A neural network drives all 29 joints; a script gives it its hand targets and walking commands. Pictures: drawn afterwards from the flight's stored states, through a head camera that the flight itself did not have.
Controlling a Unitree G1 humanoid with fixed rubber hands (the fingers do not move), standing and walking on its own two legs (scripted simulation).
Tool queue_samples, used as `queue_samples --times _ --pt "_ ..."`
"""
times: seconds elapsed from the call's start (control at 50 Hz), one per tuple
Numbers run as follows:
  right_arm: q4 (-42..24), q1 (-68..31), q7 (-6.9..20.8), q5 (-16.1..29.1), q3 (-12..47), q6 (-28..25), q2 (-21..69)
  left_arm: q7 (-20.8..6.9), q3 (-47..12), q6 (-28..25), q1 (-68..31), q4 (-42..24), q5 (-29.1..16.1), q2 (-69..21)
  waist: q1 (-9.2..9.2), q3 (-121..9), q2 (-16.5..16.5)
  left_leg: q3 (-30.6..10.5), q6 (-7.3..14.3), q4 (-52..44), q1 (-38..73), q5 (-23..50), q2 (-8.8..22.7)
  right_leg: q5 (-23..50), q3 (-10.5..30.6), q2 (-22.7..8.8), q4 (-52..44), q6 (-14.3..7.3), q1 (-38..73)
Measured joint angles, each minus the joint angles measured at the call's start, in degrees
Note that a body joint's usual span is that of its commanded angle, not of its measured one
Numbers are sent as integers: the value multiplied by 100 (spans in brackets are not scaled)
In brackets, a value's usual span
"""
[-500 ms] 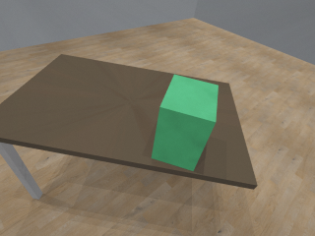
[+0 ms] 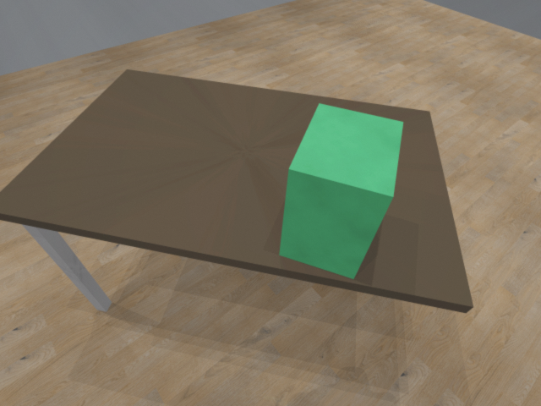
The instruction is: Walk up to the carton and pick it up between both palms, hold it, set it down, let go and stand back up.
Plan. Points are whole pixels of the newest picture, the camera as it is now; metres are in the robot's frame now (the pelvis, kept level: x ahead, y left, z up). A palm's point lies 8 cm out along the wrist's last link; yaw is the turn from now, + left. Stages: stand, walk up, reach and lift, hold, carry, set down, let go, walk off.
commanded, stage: walk up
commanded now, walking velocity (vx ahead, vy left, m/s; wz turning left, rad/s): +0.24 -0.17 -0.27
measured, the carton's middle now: (336, 193) +0.51 -0.12 -0.01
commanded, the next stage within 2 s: none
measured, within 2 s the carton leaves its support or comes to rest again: neither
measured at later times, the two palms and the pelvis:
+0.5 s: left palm (214, 393) +0.17 +0.10 -0.13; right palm out of the picture -0.03 -0.32 -0.18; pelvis +0.07 -0.11 -0.02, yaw -5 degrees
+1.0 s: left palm out of the picture +0.10 +0.08 -0.15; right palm out of the picture +0.09 -0.33 -0.14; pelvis +0.11 -0.13 +0.00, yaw -3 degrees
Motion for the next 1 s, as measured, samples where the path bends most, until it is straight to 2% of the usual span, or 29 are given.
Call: queue_samples --times 0.06,0.1,0.12,0.16,0.22,0.26,0.34,0.36,0.38,0.42,0.46,0.52,0.56,0.62,0.68,0.74,0.78,0.82,0.92,1.0 --pt "-5 -48 -15 -3 -1 22 12 -16 -10 5 -14 -32 11 -48 -7 -24 -22 11 4 37 -25 -31 8 -133 -1 3 114 -10 -56" --pt "-112 -51 -50 -68 -64 68 30 -122 76 140 80 -107 21 28 -22 -137 -46 187 2 170 -142 -176 126 -831 -47 48 1195 13 -625" --pt "-157 -46 -88 -85 -99 85 25 -178 127 235 109 -135 50 94 -62 -167 -31 274 -24 201 -161 -212 228 -906 -133 69 1866 71 -969" --pt "-208 43 -142 -105 -166 60 10 -273 232 340 89 -185 112 287 -198 -155 -20 336 -120 185 -107 -247 391 -820 -278 37 2841 155 -1512" --pt "-147 406 -159 -159 -225 -45 -18 -350 389 305 -58 -361 180 612 -355 -149 -49 268 -286 50 43 -260 546 -592 -244 -121 3414 243 -2062" --pt "5 646 -145 -178 -245 -58 -65 -368 461 242 -153 -545 153 759 -345 -145 -43 280 -404 -24 195 -318 665 -414 -144 -237 3255 285 -2246" --pt "287 841 -171 -101 -281 0 -197 -316 452 8 -374 -866 22 759 -189 80 37 539 -638 296 441 -713 763 206 -37 -484 1593 362 -2022" --pt "305 846 -158 -97 -280 16 -220 -293 442 -28 -426 -900 23 747 -206 159 58 585 -707 530 435 -898 777 567 -78 -482 1245 351 -1923" --pt "331 810 -135 -91 -279 33 -288 -263 434 -43 -521 -874 33 654 -256 282 248 544 -766 791 420 -1092 906 770 -152 -373 1290 218 -1888" --pt "347 777 -81 -61 -247 60 -422 -235 335 -58 -686 -852 59 389 -445 443 716 213 -574 1150 321 -1329 1098 545 -427 -208 1474 25 -1790" --pt "319 775 -46 -19 -198 167 -435 -237 195 -46 -746 -911 50 176 -500 371 839 185 -371 1550 45 -1721 919 356 -530 -288 1463 -52 -1762" --pt "264 549 36 -39 -140 314 -394 -208 60 15 -765 -979 55 -93 -350 344 784 448 -228 1955 -224 -1804 616 576 -436 -285 930 -95 -1532" --pt "200 374 70 -49 -76 260 -306 -33 47 -56 -805 -1023 36 -123 -335 370 683 501 -150 2083 -439 -1723 496 761 -486 -250 531 -156 -1352" --pt "165 228 51 -46 22 155 -136 -37 -15 -118 -912 -993 17 -6 -299 399 482 530 -82 2087 -620 -1585 389 872 -661 -186 209 -243 -1124" --pt "190 106 16 -31 62 172 -74 -8 -22 -148 -841 -947 28 54 -166 326 369 492 -44 1733 -556 -1354 336 847 -741 -1 166 -313 -1035" --pt "197 43 -24 -30 75 157 -62 -35 -36 -32 -726 -813 42 117 -189 219 350 453 23 899 -278 -557 333 693 -910 180 341 -344 -1000" --pt "269 10 -50 -52 100 119 79 -32 24 76 -671 -677 17 248 -171 195 48 493 80 695 -78 -375 232 555 -892 83 513 -328 -941" --pt "288 116 -42 -57 144 79 196 -67 57 145 -526 -575 -18 355 -71 34 -201 563 109 441 131 -390 136 530 -814 3 474 -289 -849" --pt "398 208 -13 -28 173 22 221 -140 37 131 -171 -345 -26 276 77 -136 -137 543 149 -64 493 -267 69 633 -813 -29 64 -233 -517" --pt "366 139 -48 -10 132 -14 122 -168 -2 45 42 -142 -19 135 80 -34 81 566 210 -315 635 -165 -10 655 -771 -91 -39 -164 -444"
